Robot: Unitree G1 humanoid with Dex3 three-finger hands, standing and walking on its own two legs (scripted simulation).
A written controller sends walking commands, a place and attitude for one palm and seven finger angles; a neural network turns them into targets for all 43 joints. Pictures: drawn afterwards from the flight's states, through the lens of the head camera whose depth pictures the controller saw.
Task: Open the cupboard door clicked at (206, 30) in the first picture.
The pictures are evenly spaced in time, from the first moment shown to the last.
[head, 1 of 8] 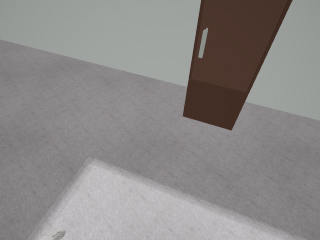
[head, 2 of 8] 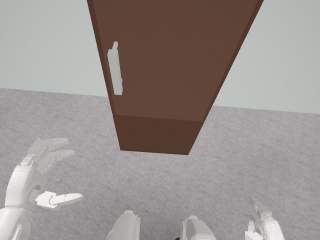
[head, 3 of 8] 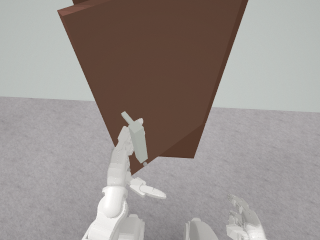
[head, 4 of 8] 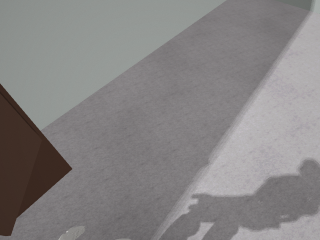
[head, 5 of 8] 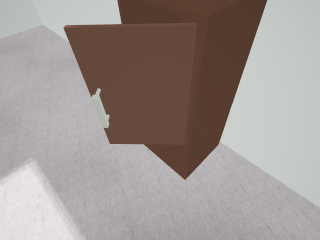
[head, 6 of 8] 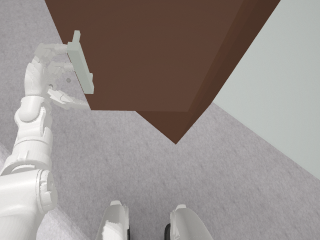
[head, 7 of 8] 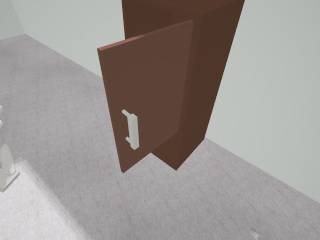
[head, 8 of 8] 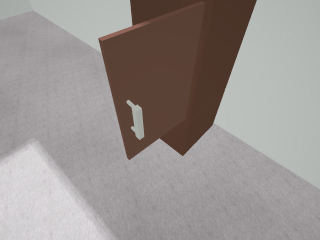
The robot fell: no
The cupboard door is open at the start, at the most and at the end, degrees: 0 85 84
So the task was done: yes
